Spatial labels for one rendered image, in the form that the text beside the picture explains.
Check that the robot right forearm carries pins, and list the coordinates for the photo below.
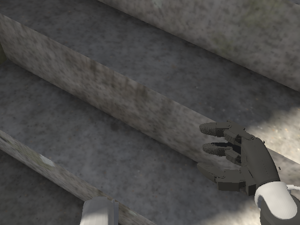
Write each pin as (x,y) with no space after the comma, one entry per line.
(277,205)

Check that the robot left thigh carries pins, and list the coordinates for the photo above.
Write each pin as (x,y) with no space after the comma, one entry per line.
(100,211)

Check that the robot right hand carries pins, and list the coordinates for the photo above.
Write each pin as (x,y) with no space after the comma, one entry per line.
(246,150)

